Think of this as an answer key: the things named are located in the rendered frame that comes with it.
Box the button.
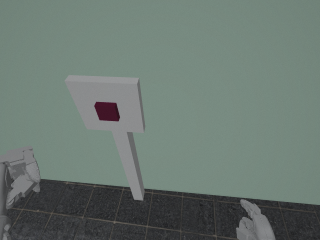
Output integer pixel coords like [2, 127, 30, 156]
[94, 102, 120, 122]

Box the robot left hand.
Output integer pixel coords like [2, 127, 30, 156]
[0, 145, 41, 216]

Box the panel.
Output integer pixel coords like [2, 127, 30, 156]
[65, 75, 146, 201]

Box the robot right hand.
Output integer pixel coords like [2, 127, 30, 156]
[236, 199, 276, 240]

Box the robot left forearm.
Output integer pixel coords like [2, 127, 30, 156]
[0, 215, 13, 240]

